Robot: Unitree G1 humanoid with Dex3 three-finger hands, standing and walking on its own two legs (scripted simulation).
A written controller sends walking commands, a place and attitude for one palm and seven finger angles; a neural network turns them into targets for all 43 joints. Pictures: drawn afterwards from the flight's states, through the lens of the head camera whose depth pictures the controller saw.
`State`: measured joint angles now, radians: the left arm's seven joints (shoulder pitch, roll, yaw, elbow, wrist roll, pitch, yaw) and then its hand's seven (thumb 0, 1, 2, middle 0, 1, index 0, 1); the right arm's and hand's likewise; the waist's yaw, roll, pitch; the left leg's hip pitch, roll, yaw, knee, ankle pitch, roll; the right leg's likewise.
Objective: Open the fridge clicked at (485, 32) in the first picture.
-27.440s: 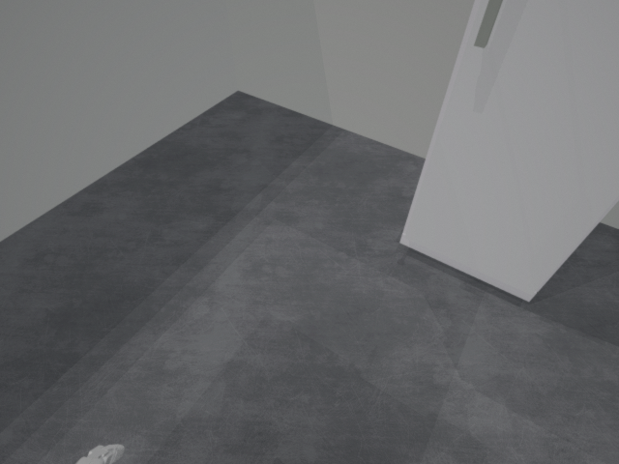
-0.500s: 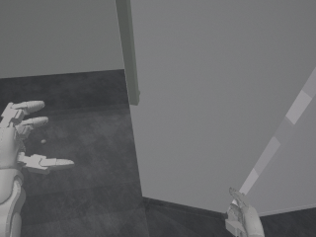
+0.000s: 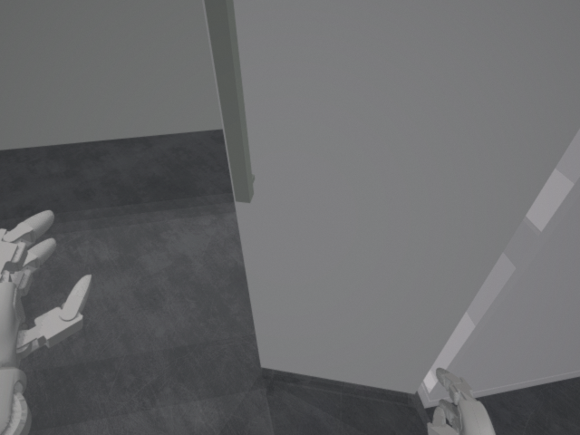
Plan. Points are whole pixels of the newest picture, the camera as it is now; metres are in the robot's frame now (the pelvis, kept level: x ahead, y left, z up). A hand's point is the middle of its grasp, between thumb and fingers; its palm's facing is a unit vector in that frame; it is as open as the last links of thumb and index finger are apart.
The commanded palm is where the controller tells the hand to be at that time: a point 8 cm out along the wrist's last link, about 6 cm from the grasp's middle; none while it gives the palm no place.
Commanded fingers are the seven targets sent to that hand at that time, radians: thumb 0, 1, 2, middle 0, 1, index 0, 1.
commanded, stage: draw the hand back to the body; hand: left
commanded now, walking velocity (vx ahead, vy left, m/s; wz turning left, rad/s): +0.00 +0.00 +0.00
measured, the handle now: (237, 101) +0.47 +0.14 +0.26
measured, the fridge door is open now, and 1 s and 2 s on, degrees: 70 70 70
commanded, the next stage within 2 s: step back with the hand held close in 0.42 s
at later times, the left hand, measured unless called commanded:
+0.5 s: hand (58, 309) +0.18 +0.28 +0.16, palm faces +0.50 -0.78 -0.36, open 7.4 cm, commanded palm +0.13 +0.31 +0.17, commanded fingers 0.00 0.90 0.90 -0.20 -0.30 -0.20 -0.30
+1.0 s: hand (43, 332) +0.16 +0.28 +0.15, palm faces +0.41 -0.78 -0.47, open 7.4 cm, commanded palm +0.10 +0.31 +0.17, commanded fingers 0.00 0.90 0.90 -0.20 -0.30 -0.20 -0.30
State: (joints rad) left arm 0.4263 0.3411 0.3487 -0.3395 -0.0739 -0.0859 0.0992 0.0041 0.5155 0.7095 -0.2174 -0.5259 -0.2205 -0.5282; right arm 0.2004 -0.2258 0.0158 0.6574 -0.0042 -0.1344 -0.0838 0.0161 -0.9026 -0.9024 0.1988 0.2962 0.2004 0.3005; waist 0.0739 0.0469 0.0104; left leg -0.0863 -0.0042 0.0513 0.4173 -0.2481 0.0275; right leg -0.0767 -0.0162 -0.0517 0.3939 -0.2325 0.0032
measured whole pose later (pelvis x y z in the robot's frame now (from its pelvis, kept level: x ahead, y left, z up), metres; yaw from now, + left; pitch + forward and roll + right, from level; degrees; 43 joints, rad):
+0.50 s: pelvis +0.00 +0.00 +0.00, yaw +1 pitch -5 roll +0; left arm 0.43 0.34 0.35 -0.37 -0.07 -0.06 0.11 0.01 0.89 0.89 -0.20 -0.30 -0.21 -0.31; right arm 0.20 -0.21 0.03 0.65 -0.01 -0.12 -0.08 0.01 -0.90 -0.90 0.20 0.30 0.20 0.30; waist 0.09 0.05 0.02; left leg -0.08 -0.01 0.04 0.42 -0.25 0.03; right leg -0.07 -0.02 -0.06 0.39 -0.23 0.00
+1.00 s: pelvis -0.04 +0.01 -0.01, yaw +0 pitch +0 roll -1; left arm 0.52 0.42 0.41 -0.46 -0.04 -0.18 0.13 0.01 0.89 0.89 -0.21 -0.30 -0.21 -0.30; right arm 0.21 -0.23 0.00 0.54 0.01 -0.04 -0.10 0.01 -0.90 -0.90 0.20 0.30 0.20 0.30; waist 0.02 0.00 0.01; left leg -0.32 -0.01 0.07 0.53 -0.22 0.05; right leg -0.31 -0.03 -0.04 0.50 -0.20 0.02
